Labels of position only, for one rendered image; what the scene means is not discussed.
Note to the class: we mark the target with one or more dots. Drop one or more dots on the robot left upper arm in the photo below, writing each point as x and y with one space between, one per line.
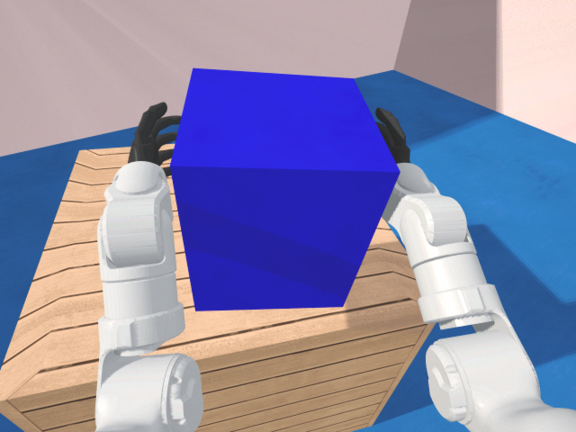
151 393

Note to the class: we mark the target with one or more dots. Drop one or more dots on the robot left forearm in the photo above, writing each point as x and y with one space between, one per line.
137 261

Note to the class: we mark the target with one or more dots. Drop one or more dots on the carton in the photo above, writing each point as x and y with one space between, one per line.
280 183

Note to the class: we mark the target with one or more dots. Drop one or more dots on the robot right forearm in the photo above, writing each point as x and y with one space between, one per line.
452 286

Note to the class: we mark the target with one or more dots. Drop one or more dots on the robot right upper arm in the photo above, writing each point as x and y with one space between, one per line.
484 381

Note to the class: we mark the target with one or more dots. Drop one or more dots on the pedestal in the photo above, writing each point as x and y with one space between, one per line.
277 370

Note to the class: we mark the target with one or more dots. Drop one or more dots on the right robot hand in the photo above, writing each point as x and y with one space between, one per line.
393 136

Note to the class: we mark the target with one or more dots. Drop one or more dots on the left robot hand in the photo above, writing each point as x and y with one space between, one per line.
147 142

